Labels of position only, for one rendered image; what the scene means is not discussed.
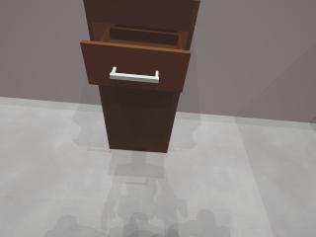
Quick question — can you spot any drawer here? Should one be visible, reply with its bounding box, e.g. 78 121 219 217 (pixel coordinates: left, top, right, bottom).
80 27 192 93

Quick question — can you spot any cabinet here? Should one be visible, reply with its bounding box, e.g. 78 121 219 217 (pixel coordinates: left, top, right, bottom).
83 0 200 153

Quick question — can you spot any handle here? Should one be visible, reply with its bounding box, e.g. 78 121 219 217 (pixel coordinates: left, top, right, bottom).
110 67 159 83

